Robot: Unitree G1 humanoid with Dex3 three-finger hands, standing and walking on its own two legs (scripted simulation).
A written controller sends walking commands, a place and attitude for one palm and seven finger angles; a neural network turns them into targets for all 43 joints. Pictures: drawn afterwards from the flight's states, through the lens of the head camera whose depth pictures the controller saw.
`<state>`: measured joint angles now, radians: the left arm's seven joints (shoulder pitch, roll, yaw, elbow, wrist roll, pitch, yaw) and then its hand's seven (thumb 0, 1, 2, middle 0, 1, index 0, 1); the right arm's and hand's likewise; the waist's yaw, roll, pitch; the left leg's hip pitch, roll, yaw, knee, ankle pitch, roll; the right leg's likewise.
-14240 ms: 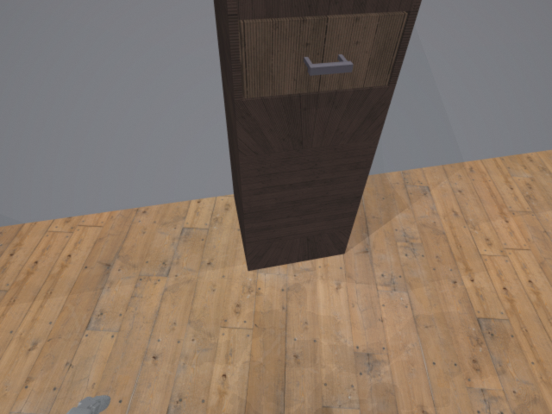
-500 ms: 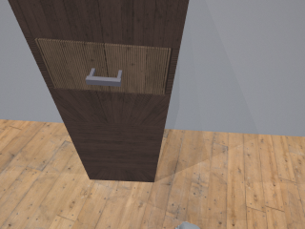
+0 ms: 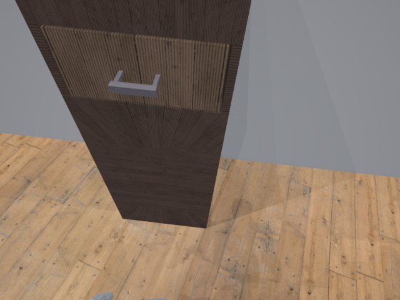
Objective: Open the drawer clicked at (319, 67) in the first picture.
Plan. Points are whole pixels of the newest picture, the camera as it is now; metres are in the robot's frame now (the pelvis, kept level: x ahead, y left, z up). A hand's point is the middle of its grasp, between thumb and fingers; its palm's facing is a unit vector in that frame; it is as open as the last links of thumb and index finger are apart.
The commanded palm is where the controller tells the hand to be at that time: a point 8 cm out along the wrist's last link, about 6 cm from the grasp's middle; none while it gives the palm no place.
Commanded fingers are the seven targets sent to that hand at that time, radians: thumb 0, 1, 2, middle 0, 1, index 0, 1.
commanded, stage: come to a stop and stand still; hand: left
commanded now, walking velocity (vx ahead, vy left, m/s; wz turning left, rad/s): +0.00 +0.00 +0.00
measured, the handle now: (136, 83) +0.52 +0.19 +0.14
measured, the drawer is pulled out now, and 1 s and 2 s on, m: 0.00 0.00 0.00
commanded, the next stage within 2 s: look again from close up in 1.42 s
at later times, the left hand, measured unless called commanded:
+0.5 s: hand out of the picture -0.04 +0.21 -0.16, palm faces +0.02 -0.98 -0.21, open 7.4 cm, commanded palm none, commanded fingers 0.00 0.90 0.90 -0.20 -0.30 -0.20 -0.30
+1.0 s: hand out of the picture -0.11 +0.17 -0.16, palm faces +0.04 -0.99 -0.15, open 7.4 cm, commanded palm none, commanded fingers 0.00 0.90 0.90 -0.20 -0.30 -0.20 -0.30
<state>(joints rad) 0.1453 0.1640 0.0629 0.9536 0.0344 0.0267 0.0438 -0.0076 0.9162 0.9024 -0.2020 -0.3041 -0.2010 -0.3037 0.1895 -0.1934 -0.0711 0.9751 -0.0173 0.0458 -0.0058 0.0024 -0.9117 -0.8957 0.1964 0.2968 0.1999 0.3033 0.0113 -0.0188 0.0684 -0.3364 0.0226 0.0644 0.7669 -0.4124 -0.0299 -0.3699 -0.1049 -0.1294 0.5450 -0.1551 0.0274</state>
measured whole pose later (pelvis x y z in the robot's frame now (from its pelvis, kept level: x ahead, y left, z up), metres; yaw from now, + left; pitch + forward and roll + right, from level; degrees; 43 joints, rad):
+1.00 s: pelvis -0.06 +0.02 +0.02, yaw -1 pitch -1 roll +0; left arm 0.39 0.08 0.01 1.15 0.01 0.01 0.05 0.00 0.91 0.90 -0.20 -0.30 -0.19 -0.30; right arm 0.36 -0.10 -0.01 1.17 -0.02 0.02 -0.03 0.00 -0.91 -0.90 0.20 0.30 0.20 0.30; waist -0.01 0.00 0.00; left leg -0.24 -0.04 0.12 0.37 -0.12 0.07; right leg -0.16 0.01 -0.06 0.43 -0.26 -0.03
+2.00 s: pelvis -0.01 +0.01 +0.01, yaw -1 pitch -1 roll +1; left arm 0.31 0.15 -0.01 1.07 0.00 -0.02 0.06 0.00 0.92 0.90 -0.20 -0.30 -0.19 -0.30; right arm 0.30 -0.15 0.03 1.11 -0.02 -0.02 -0.03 0.02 -0.93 -0.90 0.20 0.30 0.20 0.30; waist -0.01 0.00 0.00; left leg -0.24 -0.03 0.10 0.51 -0.26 0.06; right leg -0.11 0.01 -0.07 0.50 -0.37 -0.04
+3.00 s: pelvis -0.03 -0.02 +0.00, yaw -3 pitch +2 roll +2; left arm 0.24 0.48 0.00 -0.17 0.88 0.03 0.13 0.00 0.04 0.54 -0.28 -0.85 -0.28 -0.85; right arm 0.12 -0.27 0.03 0.60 -0.03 0.15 0.00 0.01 -0.90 -0.90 0.20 0.30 0.21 0.30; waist 0.06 0.07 -0.05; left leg -0.33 -0.03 0.03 0.55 -0.25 0.01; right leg -0.25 0.07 0.01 0.60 -0.38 -0.09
